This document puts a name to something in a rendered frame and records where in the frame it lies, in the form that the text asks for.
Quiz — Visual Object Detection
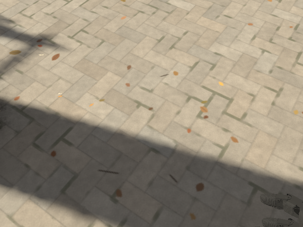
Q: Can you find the right robot hand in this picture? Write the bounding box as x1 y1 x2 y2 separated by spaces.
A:
255 193 303 227

